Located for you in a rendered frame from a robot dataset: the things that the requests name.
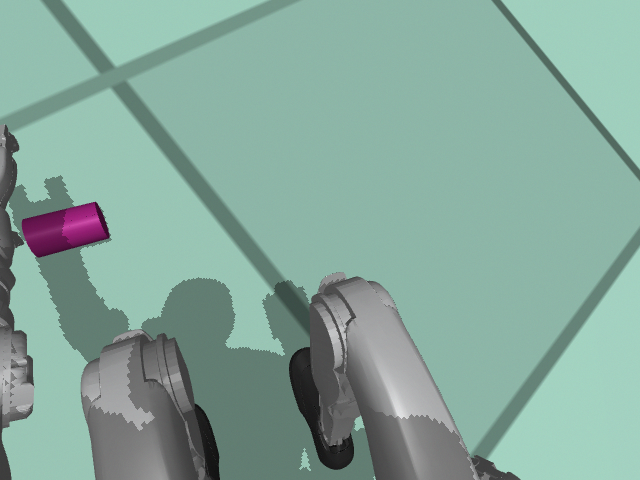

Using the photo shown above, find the left robot arm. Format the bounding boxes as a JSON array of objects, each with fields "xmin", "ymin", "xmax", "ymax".
[{"xmin": 0, "ymin": 207, "xmax": 34, "ymax": 480}]

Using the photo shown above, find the right robot hand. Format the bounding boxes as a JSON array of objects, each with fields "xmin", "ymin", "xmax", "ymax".
[{"xmin": 471, "ymin": 455, "xmax": 521, "ymax": 480}]

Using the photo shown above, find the right robot foot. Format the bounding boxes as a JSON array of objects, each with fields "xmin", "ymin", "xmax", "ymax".
[{"xmin": 289, "ymin": 347, "xmax": 354, "ymax": 470}]

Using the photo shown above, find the left robot hand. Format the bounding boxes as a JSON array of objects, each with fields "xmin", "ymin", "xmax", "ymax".
[{"xmin": 0, "ymin": 124, "xmax": 24, "ymax": 248}]

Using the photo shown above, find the can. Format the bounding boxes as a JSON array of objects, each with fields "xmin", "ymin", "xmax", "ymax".
[{"xmin": 22, "ymin": 202, "xmax": 109, "ymax": 258}]

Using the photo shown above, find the left robot foot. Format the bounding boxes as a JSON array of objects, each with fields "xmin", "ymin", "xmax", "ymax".
[{"xmin": 194, "ymin": 404, "xmax": 220, "ymax": 480}]

